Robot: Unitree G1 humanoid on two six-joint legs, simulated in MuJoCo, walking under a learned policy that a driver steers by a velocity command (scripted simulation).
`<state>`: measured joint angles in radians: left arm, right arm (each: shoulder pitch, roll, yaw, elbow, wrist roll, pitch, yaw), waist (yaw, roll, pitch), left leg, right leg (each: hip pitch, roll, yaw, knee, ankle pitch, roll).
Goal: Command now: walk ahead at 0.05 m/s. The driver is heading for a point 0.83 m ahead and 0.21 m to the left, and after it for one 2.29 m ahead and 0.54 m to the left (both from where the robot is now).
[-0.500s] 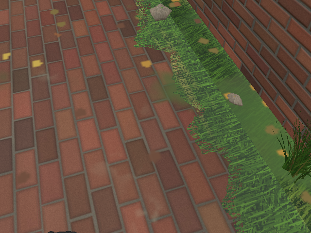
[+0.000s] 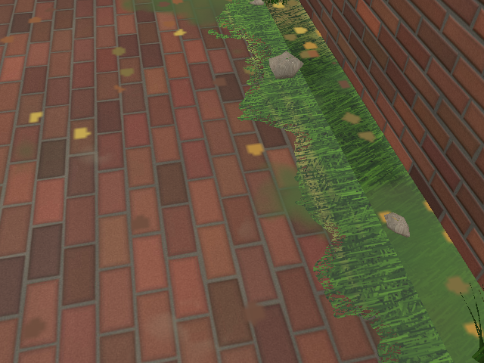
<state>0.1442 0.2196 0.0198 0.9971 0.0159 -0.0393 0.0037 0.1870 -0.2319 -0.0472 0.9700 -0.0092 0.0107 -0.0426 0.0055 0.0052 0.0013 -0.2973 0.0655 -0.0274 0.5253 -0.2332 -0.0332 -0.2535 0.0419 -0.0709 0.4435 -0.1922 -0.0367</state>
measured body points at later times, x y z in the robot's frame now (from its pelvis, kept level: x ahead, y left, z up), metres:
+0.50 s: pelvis +0.04 +0.02 +0.00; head +0.05 +0.02 +0.45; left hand +0.10 +0.28 -0.15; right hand +0.10 -0.24 -0.15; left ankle +0.03 +0.14 -0.74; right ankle +0.03 -0.10 -0.74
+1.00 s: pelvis +0.08 +0.04 -0.01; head +0.09 +0.05 +0.44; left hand +0.05 +0.29 -0.17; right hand +0.11 -0.22 -0.15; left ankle +0.05 +0.13 -0.74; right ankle +0.03 -0.10 -0.74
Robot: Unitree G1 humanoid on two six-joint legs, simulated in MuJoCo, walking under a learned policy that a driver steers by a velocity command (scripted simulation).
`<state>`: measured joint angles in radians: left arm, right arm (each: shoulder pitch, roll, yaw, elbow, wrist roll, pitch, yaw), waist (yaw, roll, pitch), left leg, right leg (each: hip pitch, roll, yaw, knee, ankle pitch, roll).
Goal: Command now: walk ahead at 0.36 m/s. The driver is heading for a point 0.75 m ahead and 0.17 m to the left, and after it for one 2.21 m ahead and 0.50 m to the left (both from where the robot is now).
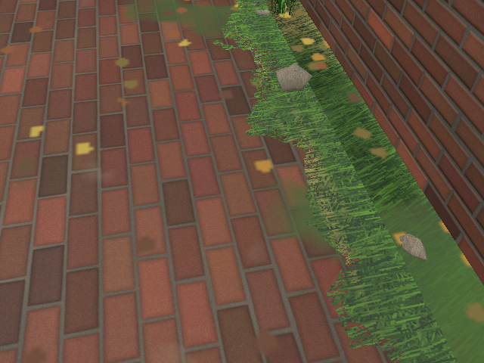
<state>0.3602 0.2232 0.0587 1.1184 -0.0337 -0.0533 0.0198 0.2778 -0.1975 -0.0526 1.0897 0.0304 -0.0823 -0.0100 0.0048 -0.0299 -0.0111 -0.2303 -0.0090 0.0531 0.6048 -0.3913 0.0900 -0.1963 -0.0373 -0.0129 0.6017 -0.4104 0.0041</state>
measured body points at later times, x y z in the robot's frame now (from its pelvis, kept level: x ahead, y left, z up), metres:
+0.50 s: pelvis +0.24 -0.04 -0.01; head +0.28 -0.04 +0.44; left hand +0.43 +0.21 -0.12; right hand +0.19 -0.29 -0.15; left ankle +0.04 +0.10 -0.63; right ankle +0.35 -0.12 -0.73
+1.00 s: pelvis +0.53 +0.02 -0.01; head +0.56 +0.04 +0.44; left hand +0.46 +0.28 -0.16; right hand +0.77 -0.17 -0.11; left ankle +0.64 +0.13 -0.73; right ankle +0.36 -0.13 -0.71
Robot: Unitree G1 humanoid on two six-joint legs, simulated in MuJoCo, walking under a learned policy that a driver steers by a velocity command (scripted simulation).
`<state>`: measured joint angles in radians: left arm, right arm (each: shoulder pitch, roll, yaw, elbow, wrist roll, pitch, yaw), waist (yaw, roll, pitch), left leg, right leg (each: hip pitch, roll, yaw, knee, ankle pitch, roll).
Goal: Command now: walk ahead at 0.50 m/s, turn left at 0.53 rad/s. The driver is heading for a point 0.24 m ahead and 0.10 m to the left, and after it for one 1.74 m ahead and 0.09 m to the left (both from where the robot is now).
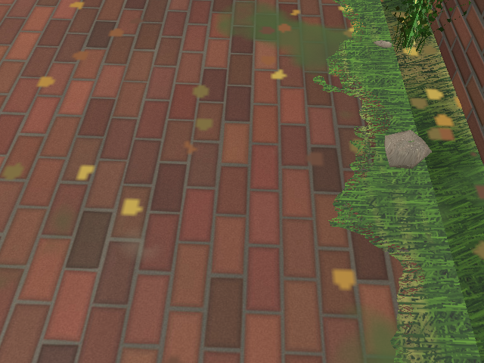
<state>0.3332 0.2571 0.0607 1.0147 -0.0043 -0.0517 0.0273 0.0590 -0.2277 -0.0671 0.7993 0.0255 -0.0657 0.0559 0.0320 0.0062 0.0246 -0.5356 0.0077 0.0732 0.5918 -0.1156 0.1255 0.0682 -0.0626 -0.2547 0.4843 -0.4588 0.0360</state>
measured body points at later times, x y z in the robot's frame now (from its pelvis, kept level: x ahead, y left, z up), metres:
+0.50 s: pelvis +0.31 -0.01 +0.01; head +0.33 +0.00 +0.46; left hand +0.47 +0.27 -0.08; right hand +0.38 -0.29 -0.12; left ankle +0.13 +0.08 -0.71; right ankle +0.44 -0.09 -0.72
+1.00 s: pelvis +0.57 +0.06 +0.02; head +0.60 +0.07 +0.47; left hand +0.48 +0.32 -0.12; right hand +0.85 -0.10 -0.06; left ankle +0.69 +0.20 -0.70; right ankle +0.44 -0.09 -0.71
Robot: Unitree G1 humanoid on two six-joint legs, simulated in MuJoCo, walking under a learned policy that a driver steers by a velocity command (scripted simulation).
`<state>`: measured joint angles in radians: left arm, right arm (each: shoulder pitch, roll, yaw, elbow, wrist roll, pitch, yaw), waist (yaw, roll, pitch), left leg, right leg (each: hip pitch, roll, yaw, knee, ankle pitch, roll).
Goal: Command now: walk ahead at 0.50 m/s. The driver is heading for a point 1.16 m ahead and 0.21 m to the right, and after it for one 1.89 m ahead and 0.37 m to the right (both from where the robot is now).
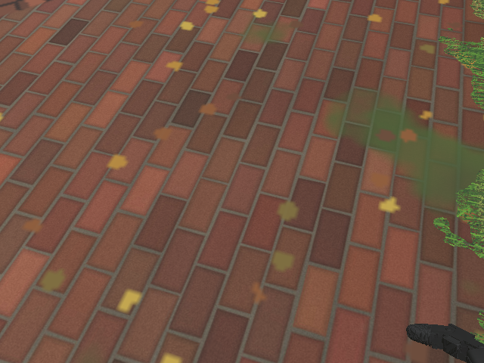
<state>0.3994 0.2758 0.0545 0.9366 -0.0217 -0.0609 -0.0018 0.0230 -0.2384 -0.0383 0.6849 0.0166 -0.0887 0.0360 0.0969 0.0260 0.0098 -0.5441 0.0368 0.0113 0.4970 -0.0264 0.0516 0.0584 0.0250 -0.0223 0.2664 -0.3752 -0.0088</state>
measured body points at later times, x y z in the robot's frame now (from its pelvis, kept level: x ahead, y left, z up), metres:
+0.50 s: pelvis +0.27 +0.01 +0.01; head +0.29 +0.01 +0.46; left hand +0.48 +0.24 -0.09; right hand +0.26 -0.27 -0.12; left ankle +0.15 +0.12 -0.73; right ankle +0.44 -0.13 -0.70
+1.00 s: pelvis +0.53 -0.03 +0.01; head +0.56 -0.03 +0.46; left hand +0.53 +0.25 -0.12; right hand +0.73 -0.27 -0.09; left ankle +0.72 +0.13 -0.69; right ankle +0.44 -0.12 -0.73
